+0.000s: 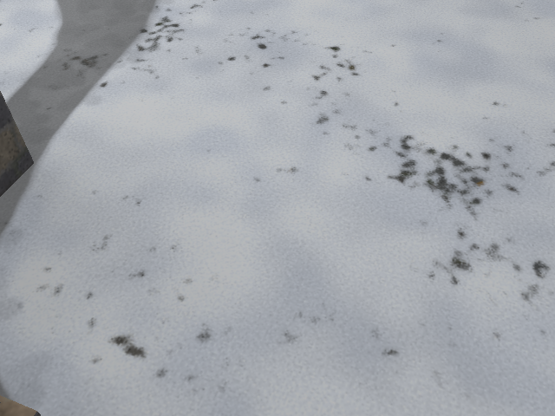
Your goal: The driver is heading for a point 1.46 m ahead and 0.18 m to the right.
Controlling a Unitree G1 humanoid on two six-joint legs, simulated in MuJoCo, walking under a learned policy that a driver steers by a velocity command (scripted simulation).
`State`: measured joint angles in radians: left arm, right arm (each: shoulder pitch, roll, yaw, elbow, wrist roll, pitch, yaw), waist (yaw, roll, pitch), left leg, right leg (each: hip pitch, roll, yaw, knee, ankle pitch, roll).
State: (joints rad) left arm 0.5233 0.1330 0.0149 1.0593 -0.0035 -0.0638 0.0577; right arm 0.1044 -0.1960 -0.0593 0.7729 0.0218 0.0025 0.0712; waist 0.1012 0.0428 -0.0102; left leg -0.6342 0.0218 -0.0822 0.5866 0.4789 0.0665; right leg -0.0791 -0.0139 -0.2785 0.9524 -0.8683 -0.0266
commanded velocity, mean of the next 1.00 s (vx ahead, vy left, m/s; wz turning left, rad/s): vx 0.50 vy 0.00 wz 0.08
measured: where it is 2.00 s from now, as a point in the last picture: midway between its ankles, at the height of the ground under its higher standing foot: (334, 258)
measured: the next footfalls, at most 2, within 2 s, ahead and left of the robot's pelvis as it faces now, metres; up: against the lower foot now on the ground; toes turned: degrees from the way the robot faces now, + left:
left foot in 0.10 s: +0.22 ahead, +0.10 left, -0.18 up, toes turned +4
right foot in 0.62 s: +0.53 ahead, -0.20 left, -0.36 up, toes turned +3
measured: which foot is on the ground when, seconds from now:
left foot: up 0.00-0.08, down 0.10-0.62, up 0.64-1.00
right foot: down 0.00-0.10, up 0.12-0.60, down 0.62-1.00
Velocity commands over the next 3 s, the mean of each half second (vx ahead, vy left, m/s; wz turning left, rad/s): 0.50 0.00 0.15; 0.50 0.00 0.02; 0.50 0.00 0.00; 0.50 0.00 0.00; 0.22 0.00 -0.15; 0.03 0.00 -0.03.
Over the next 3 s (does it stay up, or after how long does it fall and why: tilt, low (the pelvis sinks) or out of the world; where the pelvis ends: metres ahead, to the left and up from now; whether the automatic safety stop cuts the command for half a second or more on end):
stays up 1.35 -0.04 -0.27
